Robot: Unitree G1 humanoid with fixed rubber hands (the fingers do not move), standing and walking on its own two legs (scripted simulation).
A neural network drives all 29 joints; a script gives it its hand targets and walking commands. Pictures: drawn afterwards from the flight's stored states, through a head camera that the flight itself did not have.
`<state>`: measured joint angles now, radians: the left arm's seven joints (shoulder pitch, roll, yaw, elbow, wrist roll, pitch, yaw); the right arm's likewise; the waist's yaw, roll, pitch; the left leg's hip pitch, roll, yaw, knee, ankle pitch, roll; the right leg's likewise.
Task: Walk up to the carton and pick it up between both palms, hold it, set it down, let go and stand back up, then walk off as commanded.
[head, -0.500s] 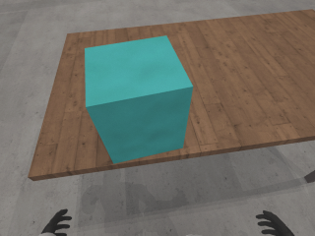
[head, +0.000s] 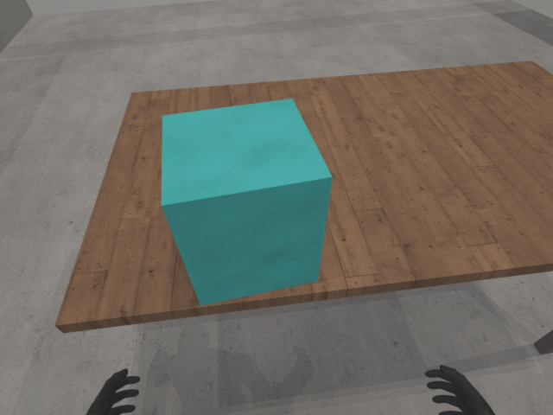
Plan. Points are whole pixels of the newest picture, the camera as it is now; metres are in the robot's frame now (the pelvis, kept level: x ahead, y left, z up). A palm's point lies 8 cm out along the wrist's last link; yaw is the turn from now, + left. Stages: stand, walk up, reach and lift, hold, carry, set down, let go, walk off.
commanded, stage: reach and lift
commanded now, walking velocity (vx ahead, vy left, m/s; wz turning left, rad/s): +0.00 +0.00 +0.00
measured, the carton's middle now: (245, 204) +0.44 +0.07 +0.07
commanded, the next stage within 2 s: none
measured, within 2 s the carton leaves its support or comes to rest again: neither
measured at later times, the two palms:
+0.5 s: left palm (114, 395) +0.17 +0.23 +0.00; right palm (481, 382) +0.18 -0.25 +0.00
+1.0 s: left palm (109, 362) +0.19 +0.21 +0.07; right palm (470, 350) +0.20 -0.22 +0.05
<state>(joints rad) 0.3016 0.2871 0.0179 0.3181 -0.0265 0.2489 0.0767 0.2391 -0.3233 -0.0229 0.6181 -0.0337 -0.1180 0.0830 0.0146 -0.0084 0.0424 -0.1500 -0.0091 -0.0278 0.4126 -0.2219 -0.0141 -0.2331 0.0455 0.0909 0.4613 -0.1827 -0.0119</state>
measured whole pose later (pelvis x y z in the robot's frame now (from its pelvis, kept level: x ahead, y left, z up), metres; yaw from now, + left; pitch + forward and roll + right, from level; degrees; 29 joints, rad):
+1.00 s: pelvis +0.00 -0.01 +0.00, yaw +0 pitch -2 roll +2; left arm 0.34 0.19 0.01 -0.29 -0.20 0.29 0.18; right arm 0.38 -0.31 -0.02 -0.15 0.23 0.11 0.04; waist 0.07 -0.01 0.02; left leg -0.12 0.00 -0.03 0.33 -0.18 -0.03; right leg -0.23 0.05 0.09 0.42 -0.16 -0.02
